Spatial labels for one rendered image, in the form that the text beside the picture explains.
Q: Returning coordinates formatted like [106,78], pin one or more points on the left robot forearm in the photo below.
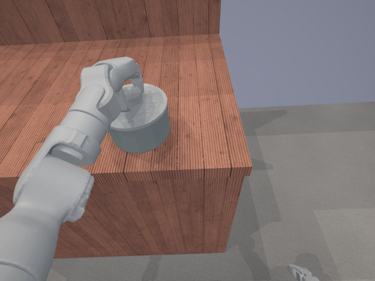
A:
[78,138]

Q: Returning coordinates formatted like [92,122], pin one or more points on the lid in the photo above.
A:
[152,107]

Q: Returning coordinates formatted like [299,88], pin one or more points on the left robot upper arm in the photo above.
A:
[57,192]

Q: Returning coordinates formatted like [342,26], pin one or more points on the left robot hand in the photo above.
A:
[130,70]

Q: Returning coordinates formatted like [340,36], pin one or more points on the pot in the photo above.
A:
[145,139]

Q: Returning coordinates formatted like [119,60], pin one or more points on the right robot hand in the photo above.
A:
[301,274]

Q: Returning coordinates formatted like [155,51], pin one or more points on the table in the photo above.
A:
[178,198]

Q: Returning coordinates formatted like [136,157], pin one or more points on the knob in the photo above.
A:
[133,95]

